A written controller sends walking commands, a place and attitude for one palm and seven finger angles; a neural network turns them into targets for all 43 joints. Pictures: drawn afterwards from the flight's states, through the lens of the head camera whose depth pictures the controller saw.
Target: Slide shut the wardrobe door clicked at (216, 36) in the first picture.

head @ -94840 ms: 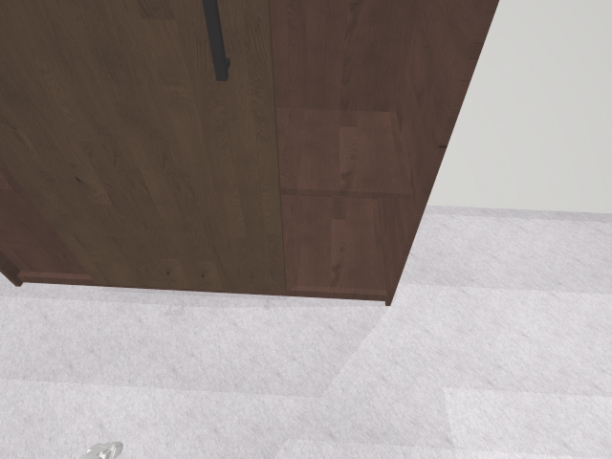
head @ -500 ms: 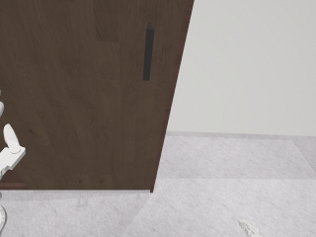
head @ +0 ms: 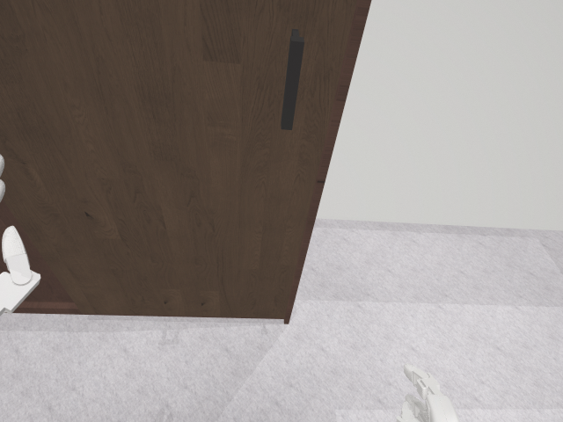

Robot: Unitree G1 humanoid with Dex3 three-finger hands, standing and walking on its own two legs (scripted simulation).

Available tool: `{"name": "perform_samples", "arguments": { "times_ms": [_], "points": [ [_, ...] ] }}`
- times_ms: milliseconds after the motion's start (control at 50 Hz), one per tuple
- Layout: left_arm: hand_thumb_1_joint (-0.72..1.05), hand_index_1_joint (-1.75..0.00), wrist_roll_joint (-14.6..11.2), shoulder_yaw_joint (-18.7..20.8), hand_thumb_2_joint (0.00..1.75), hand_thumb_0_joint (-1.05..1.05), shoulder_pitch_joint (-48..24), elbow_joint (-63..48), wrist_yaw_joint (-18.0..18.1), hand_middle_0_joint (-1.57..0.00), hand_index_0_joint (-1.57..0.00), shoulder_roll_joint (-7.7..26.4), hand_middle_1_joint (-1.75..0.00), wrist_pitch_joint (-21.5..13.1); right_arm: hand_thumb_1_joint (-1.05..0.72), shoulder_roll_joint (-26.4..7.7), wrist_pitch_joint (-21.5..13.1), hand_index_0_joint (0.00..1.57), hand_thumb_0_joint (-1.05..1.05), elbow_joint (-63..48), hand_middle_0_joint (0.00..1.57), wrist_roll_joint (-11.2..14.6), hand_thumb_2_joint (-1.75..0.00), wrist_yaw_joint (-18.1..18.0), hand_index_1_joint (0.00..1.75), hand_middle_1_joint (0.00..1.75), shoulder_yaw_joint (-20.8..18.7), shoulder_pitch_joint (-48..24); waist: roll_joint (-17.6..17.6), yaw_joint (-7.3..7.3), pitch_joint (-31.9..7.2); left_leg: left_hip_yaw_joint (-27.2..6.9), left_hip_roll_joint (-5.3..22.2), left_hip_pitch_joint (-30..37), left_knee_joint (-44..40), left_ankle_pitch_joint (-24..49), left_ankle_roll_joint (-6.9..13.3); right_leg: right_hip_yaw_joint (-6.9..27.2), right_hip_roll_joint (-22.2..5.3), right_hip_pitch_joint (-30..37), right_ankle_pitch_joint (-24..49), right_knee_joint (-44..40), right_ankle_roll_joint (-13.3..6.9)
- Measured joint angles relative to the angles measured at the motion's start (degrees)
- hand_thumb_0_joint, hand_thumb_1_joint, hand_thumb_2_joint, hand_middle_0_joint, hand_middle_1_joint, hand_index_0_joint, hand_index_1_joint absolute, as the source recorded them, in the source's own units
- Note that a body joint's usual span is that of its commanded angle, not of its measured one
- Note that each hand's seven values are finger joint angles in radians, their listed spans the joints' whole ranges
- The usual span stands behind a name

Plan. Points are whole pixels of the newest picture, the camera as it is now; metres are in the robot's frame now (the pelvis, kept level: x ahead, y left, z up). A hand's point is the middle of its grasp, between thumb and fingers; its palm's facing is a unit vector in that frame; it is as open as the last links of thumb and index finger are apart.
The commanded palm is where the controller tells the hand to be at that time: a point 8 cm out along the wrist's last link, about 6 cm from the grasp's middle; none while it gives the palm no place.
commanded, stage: stop stepping back and stand still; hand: left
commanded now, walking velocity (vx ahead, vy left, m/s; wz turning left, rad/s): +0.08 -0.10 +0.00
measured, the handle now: (290, 81) +0.59 +0.02 +0.22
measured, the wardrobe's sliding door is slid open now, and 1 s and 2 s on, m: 0.00 0.00 0.00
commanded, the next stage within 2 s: let the arm hang, fingers relaxed in 0.10 s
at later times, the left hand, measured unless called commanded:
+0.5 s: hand out of the picture +0.11 +0.15 -0.17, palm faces +0.10 -0.98 -0.14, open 7.0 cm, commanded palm none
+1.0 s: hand out of the picture +0.04 +0.16 -0.16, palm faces +0.08 -0.98 -0.18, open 7.4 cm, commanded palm none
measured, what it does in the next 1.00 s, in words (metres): stands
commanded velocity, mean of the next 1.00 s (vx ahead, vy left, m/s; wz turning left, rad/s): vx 0.00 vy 0.00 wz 0.00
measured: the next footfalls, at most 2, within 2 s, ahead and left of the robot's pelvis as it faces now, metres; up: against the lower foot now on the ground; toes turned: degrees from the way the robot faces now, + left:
none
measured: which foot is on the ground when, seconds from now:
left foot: down 0.00-1.00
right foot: down 0.00-1.00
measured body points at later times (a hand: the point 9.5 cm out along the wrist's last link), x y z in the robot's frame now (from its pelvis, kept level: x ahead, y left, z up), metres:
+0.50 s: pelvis +0.02 -0.02 -0.01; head +0.05 -0.02 +0.44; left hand +0.10 +0.20 -0.15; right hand +0.12 -0.26 -0.15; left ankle +0.03 +0.11 -0.72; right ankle +0.05 -0.12 -0.73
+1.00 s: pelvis +0.04 -0.01 +0.01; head +0.06 -0.01 +0.46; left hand +0.04 +0.21 -0.15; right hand +0.05 -0.22 -0.15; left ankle +0.02 +0.09 -0.73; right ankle +0.05 -0.12 -0.73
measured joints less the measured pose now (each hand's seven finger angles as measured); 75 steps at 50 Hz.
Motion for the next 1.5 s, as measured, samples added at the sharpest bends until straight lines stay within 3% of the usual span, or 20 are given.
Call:
{"name": "perform_samples", "arguments": {
  "times_ms": [40, 80, 120, 160, 200, 220, 240, 260, 340, 360, 400, 420, 460, 500, 560, 640, 780, 1000, 1500],
  "points": [
    [0.89, -0.30, 0.21, 0.27, 0.90, 0.02, 2.83, -1.91, -0.14, -0.21, -0.21, 1.04, -0.30, -0.64, -0.90, 0.51, 0.41, 0.20, 0.01, -1.14, 0.20, -0.15, -0.90, 0.58, 0.30, 0.30, 0.62, 1.24, 1.31, 0.08, -0.48, -0.29, 1.16, -0.46, 0.09, -1.12, -0.31, -2.20, 0.70, 3.20, -0.03, -7.56, -0.35],
    [0.89, -0.30, 0.47, 1.11, 0.90, 0.02, 4.55, -3.15, -0.12, -0.21, -0.21, 2.61, -0.30, -1.14, -0.90, 0.65, 1.12, 0.20, 0.01, -2.28, 0.20, -0.20, -0.90, 0.83, 0.30, 0.30, 0.89, 2.34, 1.64, 0.65, -1.17, -0.08, 1.29, -3.16, 4.29, -6.50, -0.20, -1.84, 0.91, 6.22, 1.48, -15.50, -1.91],
    [0.89, -0.30, 0.11, 1.05, 0.90, 0.01, 3.96, -3.03, -0.13, -0.21, -0.21, 2.15, -0.30, -1.16, -0.90, -0.18, 1.86, 0.21, 0.01, -1.41, 0.20, -0.02, -0.90, 0.77, 0.30, 0.30, 0.71, 1.64, 2.58, 1.91, -0.14, -0.67, 0.84, -6.09, 12.89, -10.06, -0.10, -1.92, 0.91, 5.61, 9.86, -15.52, -2.54],
    [0.88, -0.30, -0.22, 0.35, 0.90, 0.01, 2.59, -1.48, 0.01, -0.21, -0.21, 0.57, -0.30, -1.12, -0.90, -1.03, 2.16, 0.21, 0.01, 0.58, 0.20, 0.06, -0.90, 0.56, 0.30, 0.30, 0.45, 1.25, 3.13, 2.67, 0.05, -0.58, 0.20, -6.94, 17.02, -11.45, 0.02, -1.81, 0.70, 6.01, 9.47, -15.09, -2.06],
    [0.88, -0.30, -0.43, 0.07, 0.90, 0.01, 1.78, -0.01, 0.42, -0.21, -0.21, -1.03, -0.30, -0.65, -0.90, -1.69, 2.44, 0.21, 0.01, 1.47, 0.20, 0.15, -0.90, 0.11, 0.30, 0.30, 0.45, 1.37, 2.88, 2.92, -0.28, 0.66, -0.06, -4.73, 12.40, -9.62, 0.32, -1.38, 0.15, 6.47, 8.21, -15.10, -1.38],
    [0.88, -0.30, 0.70, -1.02, 0.90, 0.01, 0.25, 3.13, -0.24, -0.21, -0.21, -1.71, -0.30, -1.03, -0.90, -2.45, 1.37, 0.21, 0.01, 2.40, 0.20, 0.04, -0.90, 1.03, 0.30, 0.30, -0.15, 1.56, 3.37, 2.56, -1.04, 0.91, -0.09, -4.04, 9.31, -4.62, 0.45, -2.01, -0.33, 5.68, 7.52, -13.97, -0.92],
    [0.89, -0.30, 1.70, -3.14, 0.90, 0.01, -2.06, 8.17, -1.62, -0.21, -0.21, -2.54, -0.30, -0.05, -0.90, -3.88, 1.10, 0.21, 0.01, 2.97, 0.20, -0.12, -0.90, 2.01, 0.30, 0.30, -0.76, 1.80, 4.86, 2.23, -2.25, 0.16, -0.05, -3.88, 7.09, -2.08, 0.69, -2.52, -0.48, 3.74, 6.44, -11.28, -0.17],
    [0.89, -0.30, 2.32, -5.50, 0.90, 0.00, -4.66, 14.61, -2.99, -0.20, -0.21, -3.42, -0.30, 2.16, -0.90, -5.02, 1.83, 0.21, 0.01, 3.93, 0.20, -0.43, -0.90, 2.49, 0.30, 0.30, -1.26, 1.39, 5.85, 1.81, -3.22, -0.34, -0.62, -4.84, 7.46, -4.71, 0.74, -2.02, -0.86, 1.21, 2.65, -6.86, 0.53],
    [0.90, -0.30, 3.04, -13.90, 0.90, 0.00, -13.79, 44.88, -6.49, -0.19, -0.19, -7.66, -0.30, 12.34, -0.90, -5.87, 5.03, 0.20, 0.01, 6.88, 0.20, -2.55, -0.90, 2.19, 0.30, 0.30, -1.03, -1.13, 5.32, -0.29, -2.70, -0.28, -3.52, -6.26, 8.20, -5.53, 0.70, 4.20, -1.32, -5.88, -6.55, 9.56, 2.43],
    [0.90, -0.30, 2.93, -15.94, 0.90, 0.00, -14.98, 51.40, -7.04, -0.19, -0.19, -8.77, -0.30, 13.87, -0.90, -5.63, 5.37, 0.20, 0.01, 7.16, 0.20, -2.73, -0.90, 2.12, 0.30, 0.30, -0.71, -1.39, 4.79, -0.64, -2.05, -0.11, -3.70, -5.72, 7.32, -4.93, 0.61, 4.91, -1.38, -5.95, -6.85, 9.30, 2.71],
    [0.91, -0.30, 2.86, -20.10, 0.90, 0.01, -15.56, 61.81, -8.16, -0.19, -0.19, -11.19, -0.30, 15.32, -0.90, -5.18, 6.06, 0.20, 0.01, 7.76, 0.20, -2.63, -0.90, 2.03, 0.30, 0.30, -0.12, -1.65, 3.96, -0.97, -0.68, 0.19, -3.32, -4.70, 6.30, -4.51, 0.03, 5.00, -1.54, -3.15, -2.79, 1.12, 2.75],
    [0.91, -0.30, 2.93, -22.04, 0.90, 0.01, -14.87, 65.48, -8.69, -0.19, -0.19, -12.16, -0.30, 15.19, -0.90, -4.73, 6.44, 0.20, 0.01, 8.07, 0.20, -2.29, -0.90, 2.08, 0.30, 0.30, -0.04, -1.50, 2.92, -0.94, -0.35, 0.61, -3.36, -4.74, 6.64, -4.80, -0.43, 5.68, -1.84, -1.03, 1.43, -5.14, 2.36],
    [0.91, -0.30, 3.12, -25.23, 0.90, 0.01, -13.70, 72.91, -9.33, -0.19, -0.19, -15.15, -0.30, 14.56, -0.90, -4.32, 7.59, 0.20, 0.01, 9.79, 0.20, -1.51, -0.90, 2.23, 0.30, 0.30, -0.56, -1.65, 2.81, -1.04, 1.08, -0.34, -3.00, -4.82, 8.57, -8.82, -0.65, 5.28, -0.90, -0.31, 5.62, -6.63, 1.00],
    [0.98, -0.30, 1.56, -23.08, 0.90, -0.04, -13.61, 75.89, -7.76, -0.21, -0.20, -16.78, -0.30, 12.67, -0.90, -4.14, 8.53, 0.20, 0.01, 12.06, 0.20, -1.19, -0.90, 2.08, 0.30, 0.30, -1.39, -0.40, 4.10, -0.61, 1.86, -2.28, -2.52, -4.67, 9.98, -10.36, -0.28, 3.11, 0.38, 1.27, 5.95, -9.18, 0.15],
    [1.02, -0.30, 2.53, -22.78, 0.89, -0.07, -13.96, 79.78, -7.47, -0.21, -0.21, -15.42, -0.30, 11.62, -0.90, -3.39, 8.96, 0.20, 0.01, 15.88, 0.20, -1.17, -0.90, 1.74, 0.30, 0.30, -1.78, 1.44, 4.66, 0.43, 2.21, -2.18, -1.97, -0.98, 5.04, -6.30, 0.30, 1.64, 1.64, 3.54, 7.62, -14.04, -0.36],
    [0.99, -0.30, 2.28, -23.06, 0.90, -0.05, -14.61, 85.67, -7.31, -0.21, -0.21, -13.18, -0.30, 11.82, -0.91, -1.30, 8.24, 0.20, 0.01, 20.31, 0.20, -0.91, -0.90, 0.97, 0.30, 0.30, -1.15, 2.53, 3.08, 0.94, 2.91, -1.63, -2.43, 2.95, -1.66, -4.35, 0.26, 2.19, 1.11, 6.77, 10.11, -19.52, 0.00],
    [0.93, -0.30, 2.05, -24.05, 0.90, -0.01, -14.51, 92.26, -7.27, -0.20, -0.20, -12.92, -0.30, 11.87, -0.91, 0.42, 7.82, 0.20, 0.01, 24.56, 0.20, -0.44, -0.90, 0.55, 0.30, 0.30, -0.38, 2.82, 4.27, 0.96, 2.53, -0.80, -2.72, 7.13, -7.15, -2.25, 0.56, 3.12, 0.81, 10.59, 12.34, -24.68, 0.41],
    [0.91, -0.30, 2.23, -24.58, 0.90, 0.01, -14.24, 95.93, -6.80, -0.20, -0.20, -15.41, -0.30, 11.01, -0.91, 1.05, 7.06, 0.20, 0.01, 27.97, 0.20, -0.35, -0.90, 0.37, 0.30, 0.30, -0.29, 2.66, 4.73, 1.03, 1.36, -0.08, -3.25, 9.60, -9.54, -1.57, 1.07, 3.89, 0.27, 12.46, 12.69, -26.12, 0.91],
    [0.91, -0.30, 2.28, -24.23, 0.90, 0.00, -13.99, 96.91, -6.94, -0.20, -0.20, -15.44, -0.30, 10.71, -0.91, 0.57, 6.45, 0.20, 0.01, 28.68, 0.20, -0.28, -0.90, 0.08, 0.30, 0.30, -0.46, 2.51, 3.75, 1.08, 1.84, 0.58, -3.97, 10.50, -10.11, -1.76, 1.88, 4.57, -0.42, 13.01, 12.38, -26.20, 1.69]
  ]
}}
